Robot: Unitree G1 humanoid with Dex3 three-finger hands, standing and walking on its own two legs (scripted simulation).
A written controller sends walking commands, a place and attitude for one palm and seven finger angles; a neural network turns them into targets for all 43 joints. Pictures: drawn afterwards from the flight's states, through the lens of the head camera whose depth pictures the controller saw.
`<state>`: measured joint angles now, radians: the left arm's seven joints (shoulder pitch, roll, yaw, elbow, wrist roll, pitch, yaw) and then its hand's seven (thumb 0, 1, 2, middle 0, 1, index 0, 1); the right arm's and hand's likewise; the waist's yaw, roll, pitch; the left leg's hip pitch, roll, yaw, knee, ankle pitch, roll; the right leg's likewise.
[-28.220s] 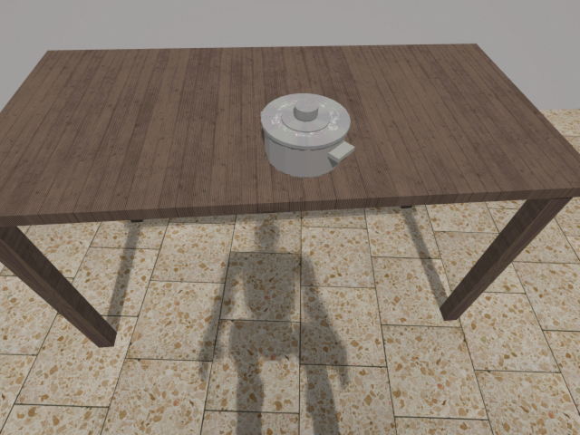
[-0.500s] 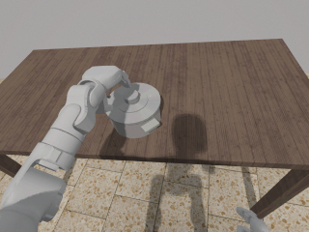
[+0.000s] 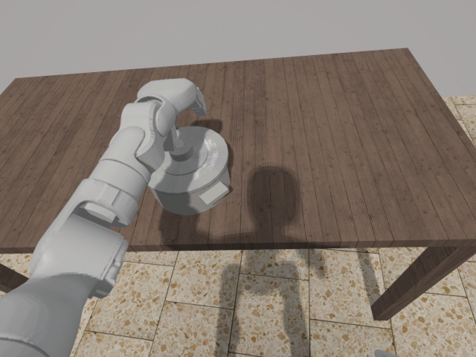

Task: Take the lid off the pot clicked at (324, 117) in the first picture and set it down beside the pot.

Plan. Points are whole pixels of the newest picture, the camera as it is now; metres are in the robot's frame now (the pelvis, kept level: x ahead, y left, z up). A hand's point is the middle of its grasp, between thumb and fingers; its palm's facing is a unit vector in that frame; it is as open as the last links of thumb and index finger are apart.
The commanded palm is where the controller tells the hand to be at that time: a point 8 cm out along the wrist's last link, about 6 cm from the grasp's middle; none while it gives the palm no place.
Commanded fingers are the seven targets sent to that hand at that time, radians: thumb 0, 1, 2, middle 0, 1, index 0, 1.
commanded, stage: move the open hand above the knob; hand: left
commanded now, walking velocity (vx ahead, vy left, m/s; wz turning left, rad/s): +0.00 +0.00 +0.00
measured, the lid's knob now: (181, 149) +0.49 +0.10 +0.07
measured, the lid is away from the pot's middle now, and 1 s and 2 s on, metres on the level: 0.00 0.00 0.00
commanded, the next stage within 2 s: lower the open fingers around the knob in 0.52 s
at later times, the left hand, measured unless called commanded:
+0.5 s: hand (162, 132) +0.46 +0.11 +0.15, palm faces -0.26 +0.00 -0.96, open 10.2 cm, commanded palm +0.45 +0.11 +0.21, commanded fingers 0.00 -0.30 1.40 -0.82 -0.08 -0.82 -0.08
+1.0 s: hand (170, 141) +0.46 +0.10 +0.13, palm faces -0.34 -0.01 -0.94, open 10.2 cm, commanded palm +0.45 +0.12 +0.18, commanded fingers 0.00 -0.30 1.40 -0.82 -0.08 -0.82 -0.08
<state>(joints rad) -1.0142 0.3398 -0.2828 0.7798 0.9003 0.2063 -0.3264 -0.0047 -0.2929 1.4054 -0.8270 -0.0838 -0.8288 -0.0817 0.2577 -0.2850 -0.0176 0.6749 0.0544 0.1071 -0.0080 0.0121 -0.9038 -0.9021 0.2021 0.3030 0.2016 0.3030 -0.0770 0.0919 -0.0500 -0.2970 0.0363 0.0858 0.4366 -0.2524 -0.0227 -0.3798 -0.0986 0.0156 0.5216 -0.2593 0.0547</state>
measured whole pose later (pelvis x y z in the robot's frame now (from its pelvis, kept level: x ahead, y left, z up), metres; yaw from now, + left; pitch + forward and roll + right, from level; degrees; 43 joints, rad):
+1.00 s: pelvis +0.00 +0.00 +0.00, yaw +0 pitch +6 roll +2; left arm -0.97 0.34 -0.28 0.81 0.90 0.18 -0.34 0.00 -0.29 1.41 -0.83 -0.08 -0.83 -0.08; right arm 0.27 -0.28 -0.02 0.67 0.05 0.09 -0.03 0.01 -0.90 -0.90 0.20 0.30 0.20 0.30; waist -0.07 0.08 -0.05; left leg -0.29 0.03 0.09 0.43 -0.25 -0.02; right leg -0.37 -0.10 0.02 0.50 -0.25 0.06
